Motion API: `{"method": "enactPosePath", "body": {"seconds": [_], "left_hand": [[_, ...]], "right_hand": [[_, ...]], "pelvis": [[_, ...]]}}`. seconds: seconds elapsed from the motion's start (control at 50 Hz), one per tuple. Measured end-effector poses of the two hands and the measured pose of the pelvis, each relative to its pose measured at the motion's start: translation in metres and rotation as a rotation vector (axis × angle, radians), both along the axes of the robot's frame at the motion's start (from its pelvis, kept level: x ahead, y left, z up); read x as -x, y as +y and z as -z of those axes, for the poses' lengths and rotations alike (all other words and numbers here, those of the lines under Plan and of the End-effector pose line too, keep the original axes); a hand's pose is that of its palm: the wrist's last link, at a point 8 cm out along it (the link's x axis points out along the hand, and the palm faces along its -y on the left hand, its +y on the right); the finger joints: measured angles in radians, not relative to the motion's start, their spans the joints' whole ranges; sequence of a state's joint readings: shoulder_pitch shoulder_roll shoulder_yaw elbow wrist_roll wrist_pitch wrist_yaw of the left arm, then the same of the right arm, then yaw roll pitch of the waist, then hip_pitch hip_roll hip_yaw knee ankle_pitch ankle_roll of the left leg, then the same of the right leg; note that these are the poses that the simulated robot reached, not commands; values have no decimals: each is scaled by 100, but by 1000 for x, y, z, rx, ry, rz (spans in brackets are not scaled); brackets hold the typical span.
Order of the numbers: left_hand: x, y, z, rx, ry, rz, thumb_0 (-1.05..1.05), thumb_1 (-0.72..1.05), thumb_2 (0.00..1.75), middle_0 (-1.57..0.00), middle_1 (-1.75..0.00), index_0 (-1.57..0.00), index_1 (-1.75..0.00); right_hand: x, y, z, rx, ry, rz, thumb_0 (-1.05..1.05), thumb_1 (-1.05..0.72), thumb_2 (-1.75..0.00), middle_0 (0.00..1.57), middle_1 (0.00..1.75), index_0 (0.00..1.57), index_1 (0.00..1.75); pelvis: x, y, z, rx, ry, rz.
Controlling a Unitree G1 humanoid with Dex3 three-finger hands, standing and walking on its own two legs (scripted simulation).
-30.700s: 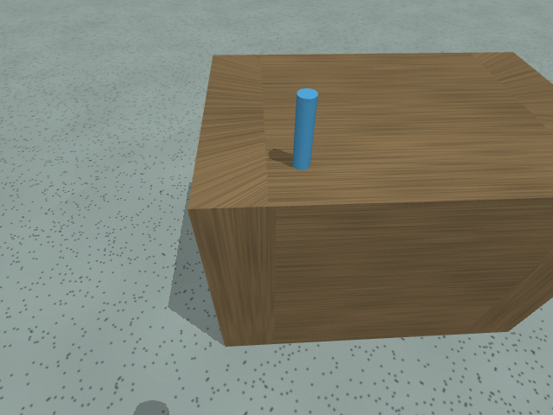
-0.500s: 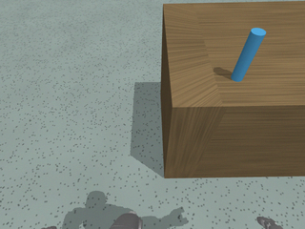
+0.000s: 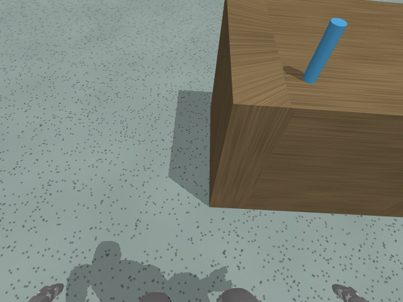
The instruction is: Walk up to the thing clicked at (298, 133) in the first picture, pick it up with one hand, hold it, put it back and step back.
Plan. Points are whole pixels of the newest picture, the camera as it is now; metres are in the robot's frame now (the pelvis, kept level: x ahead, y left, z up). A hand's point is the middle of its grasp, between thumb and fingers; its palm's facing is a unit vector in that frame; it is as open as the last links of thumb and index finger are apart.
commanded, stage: step back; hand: right
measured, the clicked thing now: (322, 53) +0.74 -0.30 +0.07
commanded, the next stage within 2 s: stand in 1.98 s
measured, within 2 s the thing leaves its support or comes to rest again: neither
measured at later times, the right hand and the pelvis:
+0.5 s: hand out of the picture -0.06 -0.29 -0.16, palm faces -0.13 +0.91 -0.40, open 7.4 cm; pelvis -0.16 -0.03 -0.01, yaw +3 degrees
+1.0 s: hand out of the picture -0.22 -0.34 -0.16, palm faces -0.10 +0.92 -0.38, open 7.4 cm; pelvis -0.33 -0.07 +0.00, yaw +2 degrees
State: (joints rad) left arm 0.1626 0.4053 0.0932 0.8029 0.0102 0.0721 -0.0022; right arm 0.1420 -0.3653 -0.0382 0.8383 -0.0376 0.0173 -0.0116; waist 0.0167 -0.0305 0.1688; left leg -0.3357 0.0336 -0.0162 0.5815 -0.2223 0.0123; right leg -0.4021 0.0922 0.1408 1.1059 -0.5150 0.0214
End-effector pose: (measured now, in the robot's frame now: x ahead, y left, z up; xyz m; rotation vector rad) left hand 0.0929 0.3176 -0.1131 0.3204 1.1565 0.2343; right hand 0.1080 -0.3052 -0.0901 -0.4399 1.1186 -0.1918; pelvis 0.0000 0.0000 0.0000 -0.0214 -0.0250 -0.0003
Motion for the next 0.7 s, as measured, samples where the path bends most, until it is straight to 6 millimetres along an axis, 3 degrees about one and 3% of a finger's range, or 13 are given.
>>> {"method": "enactPosePath", "body": {"seconds": [0.14,0.24,0.36,0.5,0.6,0.7], "left_hand": [[67,-23,5,-35,67,19,1,90,90,-20,-30,-20,-30],[114,-40,-11,-35,81,0,1,90,90,-20,-30,-21,-30],[134,-37,-19,-66,18,-5,1,90,90,-20,-30,-21,-30],[154,-24,-3,-46,-74,-21,1,90,90,-20,-30,-21,-30],[186,-33,-4,-21,-52,-21,1,90,90,-20,-30,-20,-30],[233,-46,-2,-19,1,2,1,90,90,-20,-30,-20,-30]], "right_hand": [[30,-33,19,-17,-63,13,0,-90,-90,20,30,21,30],[68,-42,22,-41,-21,44,0,-91,-90,20,30,20,30],[119,-41,27,-37,48,17,0,-91,-90,20,30,20,30],[172,-25,32,-30,92,-21,0,-91,-90,20,30,20,30],[200,-27,18,-31,54,-17,0,-90,-90,20,30,21,30],[216,-44,13,-21,-17,-17,0,-90,-90,20,30,21,30]], "pelvis": [[51,-23,15,12,-11,29],[78,-31,5,-38,-8,20],[112,-32,3,-46,2,-23],[163,-27,14,-57,-26,-60],[195,-33,5,-22,-19,-41],[230,-45,6,-11,-8,-1]]}}
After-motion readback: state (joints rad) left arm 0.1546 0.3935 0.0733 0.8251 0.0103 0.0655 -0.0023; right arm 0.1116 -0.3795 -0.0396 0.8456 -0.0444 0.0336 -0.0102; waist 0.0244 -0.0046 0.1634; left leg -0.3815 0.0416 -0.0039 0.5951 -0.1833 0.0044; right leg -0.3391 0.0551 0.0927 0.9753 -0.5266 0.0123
